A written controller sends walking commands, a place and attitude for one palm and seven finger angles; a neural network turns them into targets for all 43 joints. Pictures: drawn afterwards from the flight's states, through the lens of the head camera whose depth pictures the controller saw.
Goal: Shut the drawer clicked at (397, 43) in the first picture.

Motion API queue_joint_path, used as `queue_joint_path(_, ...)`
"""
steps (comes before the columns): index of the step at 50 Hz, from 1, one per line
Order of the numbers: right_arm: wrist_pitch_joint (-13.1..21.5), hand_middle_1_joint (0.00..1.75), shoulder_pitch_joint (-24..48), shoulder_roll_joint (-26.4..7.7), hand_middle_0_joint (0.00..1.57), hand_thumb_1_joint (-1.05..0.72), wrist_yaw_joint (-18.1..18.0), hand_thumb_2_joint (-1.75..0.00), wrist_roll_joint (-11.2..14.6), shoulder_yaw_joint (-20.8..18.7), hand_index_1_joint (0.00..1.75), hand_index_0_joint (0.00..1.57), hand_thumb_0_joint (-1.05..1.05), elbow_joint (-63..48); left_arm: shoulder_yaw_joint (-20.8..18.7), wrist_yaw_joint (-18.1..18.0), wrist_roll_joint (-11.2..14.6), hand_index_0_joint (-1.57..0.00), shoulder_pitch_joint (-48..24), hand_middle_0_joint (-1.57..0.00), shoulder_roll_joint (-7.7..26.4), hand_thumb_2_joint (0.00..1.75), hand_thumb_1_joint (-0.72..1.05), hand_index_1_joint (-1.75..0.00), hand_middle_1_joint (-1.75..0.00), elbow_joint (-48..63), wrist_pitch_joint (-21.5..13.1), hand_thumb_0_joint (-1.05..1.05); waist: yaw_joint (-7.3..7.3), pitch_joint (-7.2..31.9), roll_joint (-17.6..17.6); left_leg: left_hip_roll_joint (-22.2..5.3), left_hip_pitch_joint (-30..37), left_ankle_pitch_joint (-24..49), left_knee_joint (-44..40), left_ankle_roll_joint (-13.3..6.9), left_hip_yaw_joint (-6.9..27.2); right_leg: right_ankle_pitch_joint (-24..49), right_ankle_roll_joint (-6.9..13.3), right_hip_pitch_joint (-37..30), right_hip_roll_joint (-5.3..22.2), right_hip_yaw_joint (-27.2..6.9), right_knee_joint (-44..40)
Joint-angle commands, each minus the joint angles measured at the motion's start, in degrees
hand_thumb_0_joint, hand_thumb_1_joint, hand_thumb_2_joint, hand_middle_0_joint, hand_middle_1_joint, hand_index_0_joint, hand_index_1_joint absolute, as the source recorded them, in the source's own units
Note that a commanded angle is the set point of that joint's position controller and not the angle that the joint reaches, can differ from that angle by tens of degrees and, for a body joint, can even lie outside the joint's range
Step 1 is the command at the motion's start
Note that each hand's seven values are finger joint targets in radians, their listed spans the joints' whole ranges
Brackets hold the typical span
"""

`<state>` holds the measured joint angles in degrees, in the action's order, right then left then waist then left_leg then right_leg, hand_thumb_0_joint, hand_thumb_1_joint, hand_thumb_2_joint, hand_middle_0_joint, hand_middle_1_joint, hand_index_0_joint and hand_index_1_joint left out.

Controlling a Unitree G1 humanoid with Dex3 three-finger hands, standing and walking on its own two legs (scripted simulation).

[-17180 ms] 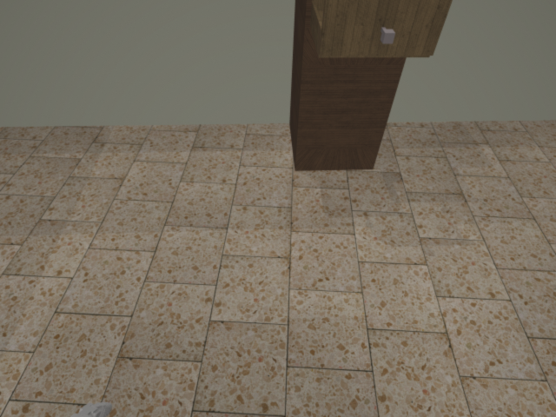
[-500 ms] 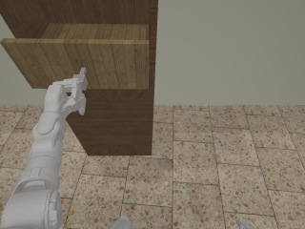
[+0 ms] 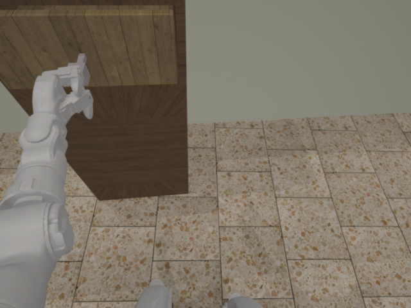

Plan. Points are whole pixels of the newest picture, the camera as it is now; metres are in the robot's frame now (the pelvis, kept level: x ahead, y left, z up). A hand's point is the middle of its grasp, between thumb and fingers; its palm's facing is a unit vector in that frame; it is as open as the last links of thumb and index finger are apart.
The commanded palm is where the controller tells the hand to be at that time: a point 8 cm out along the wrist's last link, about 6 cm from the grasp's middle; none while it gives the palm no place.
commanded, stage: push the drawer shut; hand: left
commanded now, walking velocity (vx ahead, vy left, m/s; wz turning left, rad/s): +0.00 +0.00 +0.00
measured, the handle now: (79, 68) +0.57 +0.23 +0.11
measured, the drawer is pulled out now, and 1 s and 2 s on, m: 0.03 0.00 0.00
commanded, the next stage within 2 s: pull the fist back off the drawer in 0.66 s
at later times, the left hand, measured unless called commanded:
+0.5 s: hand (83, 86) +0.52 +0.21 +0.11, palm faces +0.06 -1.00 -0.02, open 3.0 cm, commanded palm +0.54 +0.25 +0.12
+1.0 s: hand (84, 85) +0.52 +0.21 +0.12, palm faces +0.06 -1.00 -0.03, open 3.2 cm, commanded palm +0.53 +0.24 +0.12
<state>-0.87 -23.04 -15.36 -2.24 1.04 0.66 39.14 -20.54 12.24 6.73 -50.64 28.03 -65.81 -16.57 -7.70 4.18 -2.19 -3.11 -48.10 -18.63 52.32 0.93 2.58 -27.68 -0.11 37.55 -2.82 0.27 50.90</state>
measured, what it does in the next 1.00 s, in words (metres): stands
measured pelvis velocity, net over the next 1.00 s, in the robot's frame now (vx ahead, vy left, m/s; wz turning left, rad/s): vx -0.02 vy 0.01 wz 0.00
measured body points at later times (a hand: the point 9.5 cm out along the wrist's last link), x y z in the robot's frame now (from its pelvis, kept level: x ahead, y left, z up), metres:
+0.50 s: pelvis +0.00 +0.00 -0.01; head +0.11 +0.03 +0.43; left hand +0.51 +0.27 +0.12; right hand -0.01 -0.27 -0.12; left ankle +0.06 +0.13 -0.69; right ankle -0.03 -0.13 -0.69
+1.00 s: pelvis -0.02 +0.01 -0.02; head +0.09 +0.04 +0.42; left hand +0.51 +0.26 +0.12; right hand -0.05 -0.25 -0.12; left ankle +0.06 +0.13 -0.69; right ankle -0.03 -0.13 -0.69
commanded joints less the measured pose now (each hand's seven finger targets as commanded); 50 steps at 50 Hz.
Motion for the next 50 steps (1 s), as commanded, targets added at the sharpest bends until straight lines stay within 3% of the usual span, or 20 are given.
queue_joint_path(1,1.34,0.3,-6.83,-9.74,0.2,-0.9,-0.36,-0.9,-0.44,-3.19,0.3,0.2,0.0,-3.67,-0.6,-0.05,-0.03,-1.4,-32.68,-1.4,13.14,0.9,0.9,-1.6,-1.6,11.9,-3.55,0.0,-3.33,21.53,-4.31,1.16,26.26,8.28,-3.67,-3.24,0.48,12.09,0.63,7.61,-1.03,0.88,-9.21)
queue_joint_path(7,0.74,0.3,-8.67,-10.04,0.2,-0.9,0.03,-0.9,-0.85,-3.35,0.3,0.2,0.0,-3.5,-2.34,-0.09,-1.16,-1.4,-34.83,-1.4,15.93,0.9,0.9,-1.6,-1.6,11.54,-3.51,0.0,-3.3,25.36,-5.17,1.01,26.7,12.1,-2.4,-3.23,0.34,15.43,0.5,7.07,-1.24,0.89,-8.11)
queue_joint_path(10,0.41,0.3,-9.16,-10.26,0.2,-0.9,0.1,-0.9,-0.86,-3.19,0.3,0.2,0.0,-3.5,-3.23,-0.01,-1.35,-1.4,-35.23,-1.4,17.93,0.9,0.9,-1.6,-1.6,9.72,-2.86,0.0,-3.67,23.75,-4.7,1.04,24.55,10.94,-2.29,-3.38,-0.04,15.2,0.34,6.65,-1.33,0.61,-8.6)
queue_joint_path(12,0.17,0.3,-9.7,-10.35,0.2,-0.9,0.04,-0.9,-1.0,-3.32,0.3,0.2,0.0,-3.54,-4.4,-0.02,-1.77,-1.4,-35.84,-1.4,19.29,0.9,0.9,-1.6,-1.6,10.08,-3.12,0.0,-3.29,26.05,-5.64,0.88,25.88,13.07,-1.92,-3.25,0.17,16.66,0.53,6.54,-1.36,0.73,-7.98)
queue_joint_path(14,0.04,0.3,-9.82,-10.12,0.2,-0.9,0.11,-0.9,-0.95,-3.21,0.3,0.2,0.0,-3.29,-2.88,0.18,-1.69,-1.4,-37.13,-1.4,17.55,0.9,0.9,-1.6,-1.6,9.36,-2.75,0.0,-4.54,24.04,-5.67,0.85,25.68,12.53,-1.67,-3.35,0.19,15.84,0.39,8.2,-1.46,0.99,-8.35)
queue_joint_path(18,0.17,0.3,-10.29,-10.72,0.2,-0.9,-0.27,-0.9,-0.95,-2.89,0.3,0.2,0.0,-2.52,-2.36,-0.36,-1.92,-1.4,-40.78,-1.4,18.58,0.9,0.9,-1.6,-1.6,6.25,-2.02,0.0,-6.4,20.99,-3.95,0.66,22.61,8.24,-1.72,-3.56,0.6,11.92,0.14,10.58,-1.43,0.75,-9.02)
queue_joint_path(20,0.46,0.3,-10.45,-10.79,0.2,-0.9,-0.38,-0.9,-1.0,-2.84,0.3,0.2,0.0,-2.38,-1.97,-0.45,-2.26,-1.4,-43.21,-1.4,19.17,0.9,0.9,-1.6,-1.6,7.08,-2.25,0.0,-6.57,22.0,-6.41,0.54,23.77,7.53,-1.76,-3.33,1.03,10.55,0.35,11.89,-1.34,0.94,-8.66)
queue_joint_path(21,0.73,0.3,-10.51,-10.58,0.2,-0.9,-0.35,-0.9,-1.15,-2.89,0.3,0.2,0.0,-2.22,-0.4,-0.45,-2.02,-1.4,-45.14,-1.4,17.04,0.9,0.9,-1.6,-1.6,8.48,-2.58,0.0,-7.09,23.0,-7.75,0.59,25.19,8.38,-1.4,-3.34,1.17,11.07,0.5,12.55,-1.4,0.96,-8.37)
queue_joint_path(23,1.02,0.3,-10.75,-10.73,0.2,-0.9,-0.42,-0.9,-1.22,-2.8,0.3,0.2,0.0,-1.92,-1.44,-0.67,-2.08,-1.4,-45.48,-1.4,18.57,0.9,0.9,-1.6,-1.6,8.32,-2.87,0.0,-6.79,24.89,-8.89,0.35,26.47,8.94,-1.01,-3.11,1.58,10.71,0.6,13.39,-1.45,1.2,-8.0)
queue_joint_path(25,1.41,0.3,-10.64,-10.8,0.2,-0.9,-0.48,-0.9,-1.17,-2.55,0.3,0.2,0.0,-1.65,0.11,-0.68,-2.0,-1.4,-45.77,-1.4,16.95,0.9,0.9,-1.6,-1.6,6.63,-2.46,0.0,-7.49,22.94,-8.26,0.27,25.39,6.8,-1.1,-3.15,1.7,9.09,0.52,14.72,-1.45,1.32,-8.27)
queue_joint_path(29,2.2,0.3,-10.59,-11.32,0.2,-0.9,-0.89,-0.9,-1.04,-2.21,0.3,0.2,0.0,-1.3,0.62,-1.06,-1.87,-1.4,-48.33,-1.4,17.72,0.9,0.9,-1.6,-1.6,6.8,-2.09,0.0,-8.11,23.44,-8.87,0.0,24.77,3.81,-1.44,-3.12,2.05,7.09,0.41,15.69,-1.23,1.37,-8.17)
queue_joint_path(31,2.75,0.3,-10.69,-11.35,0.2,-0.9,-1.0,-0.9,-1.11,-1.99,0.3,0.2,0.0,-1.15,1.87,-1.38,-1.52,-1.4,-49.1,-1.4,15.94,0.9,0.9,-1.6,-1.6,6.67,-1.77,0.0,-8.62,23.03,-9.1,-0.04,24.9,3.0,-1.84,-3.18,2.49,6.57,0.52,16.45,-1.24,1.66,-8.07)
queue_joint_path(33,3.18,0.3,-10.75,-11.87,0.2,-0.9,-1.27,-0.9,-1.09,-1.8,0.3,0.2,0.0,-1.05,0.96,-1.72,-1.79,-1.4,-49.61,-1.4,18.28,0.9,0.9,-1.6,-1.6,6.23,-1.75,0.0,-8.55,23.58,-8.5,-0.31,24.13,0.79,-2.14,-3.09,2.78,4.99,0.39,16.67,-1.1,1.64,-7.97)
queue_joint_path(34,3.58,0.3,-10.48,-11.58,0.2,-0.9,-1.22,-0.9,-0.94,-1.74,0.3,0.2,0.0,-1.07,2.24,-1.71,-1.54,-1.4,-49.94,-1.4,16.54,0.9,0.9,-1.6,-1.6,6.43,-1.55,0.0,-8.83,23.54,-9.53,-0.23,24.34,0.56,-2.16,-3.18,2.41,4.94,0.29,16.74,-1.17,1.46,-8.31)
queue_joint_path(37,4.21,0.3,-10.72,-11.99,0.2,-0.9,-1.42,-0.9,-0.93,-1.52,0.3,0.2,0.0,-0.86,1.41,-2.02,-1.65,-1.4,-50.4,-1.4,18.31,0.9,0.9,-1.6,-1.6,6.24,-1.76,0.0,-8.63,24.01,-9.54,-0.5,23.75,-1.02,-2.3,-3.04,2.67,3.9,0.35,17.03,-1.12,1.5,-8.09)
queue_joint_path(39,4.63,0.3,-10.59,-11.86,0.2,-0.9,-1.49,-0.9,-0.96,-1.37,0.3,0.2,0.0,-0.72,2.63,-2.06,-1.57,-1.4,-49.89,-1.4,16.68,0.9,0.9,-1.6,-1.6,5.4,-1.5,0.0,-8.91,22.61,-9.62,-0.42,22.86,-2.56,-2.82,-3.0,2.74,3.14,0.38,17.32,-1.1,1.71,-8.12)
queue_joint_path(43,4.96,0.3,-10.91,-11.98,0.2,-0.9,-1.27,-0.9,-1.28,-1.5,0.3,0.2,0.0,-0.99,2.3,-2.58,-1.82,-1.4,-50.28,-1.4,16.62,0.9,0.9,-1.6,-1.6,5.64,-1.42,0.0,-8.59,23.01,-9.86,-0.24,23.71,-3.64,-3.28,-2.82,3.36,2.52,0.62,18.16,-1.08,2.13,-7.74)
queue_joint_path(44,4.95,0.3,-11.05,-12.09,0.2,-0.9,-1.21,-0.9,-1.41,-1.6,0.3,0.2,0.0,-1.0,1.13,-2.82,-1.99,-1.4,-50.67,-1.4,18.07,0.9,0.9,-1.6,-1.6,6.45,-1.62,0.0,-8.26,23.37,-10.54,-0.2,23.8,-3.33,-3.14,-2.74,3.27,2.81,0.73,17.96,-1.03,2.15,-7.54)
queue_joint_path(49,4.76,0.3,-11.31,-11.85,0.2,-0.9,-0.58,-0.9,-1.81,-1.89,0.3,0.2,0.0,-1.44,1.48,-3.39,-2.58,-1.4,-50.19,-1.4,16.37,0.9,0.9,-1.6,-1.6,6.59,-1.72,0.0,-8.1,23.71,-9.96,0.19,24.23,-3.42,-3.17,-2.69,3.56,2.67,0.92,18.32,-1.16,2.43,-7.33)
queue_joint_path(50,4.6,0.3,-11.59,-11.95,0.2,-0.9,-0.49,-0.9,-1.95,-2.03,0.3,0.2,0.0,-1.47,0.32,-3.51,-2.85,-1.4,-49.12,-1.4,17.41,0.9,0.9,-1.6,-1.6,5.66,-1.63,0.0,-7.75,23.51,-8.68,0.15,23.76,-3.42,-3.08,-2.64,3.72,2.61,1.01,18.09,-1.18,2.53,-7.25)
